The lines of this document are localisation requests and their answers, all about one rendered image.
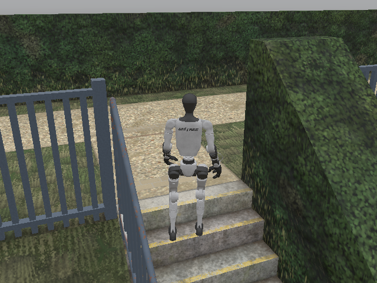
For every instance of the robot left forearm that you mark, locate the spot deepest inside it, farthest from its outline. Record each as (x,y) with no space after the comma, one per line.
(166,153)

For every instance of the robot right upper arm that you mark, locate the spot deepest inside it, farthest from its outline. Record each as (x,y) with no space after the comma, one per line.
(207,125)

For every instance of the left robot thigh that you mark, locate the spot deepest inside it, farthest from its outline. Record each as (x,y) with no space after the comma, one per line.
(173,177)

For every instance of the robot right forearm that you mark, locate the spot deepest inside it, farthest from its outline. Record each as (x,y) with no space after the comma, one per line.
(214,158)

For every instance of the left robot hand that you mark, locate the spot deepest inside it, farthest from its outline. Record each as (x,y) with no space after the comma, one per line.
(172,158)

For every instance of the robot left upper arm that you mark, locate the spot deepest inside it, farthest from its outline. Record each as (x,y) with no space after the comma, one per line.
(168,133)

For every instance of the left robot foot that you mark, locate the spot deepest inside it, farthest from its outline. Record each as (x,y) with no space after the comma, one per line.
(172,235)

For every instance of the right robot hand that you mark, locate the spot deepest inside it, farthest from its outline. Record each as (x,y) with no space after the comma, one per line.
(215,169)

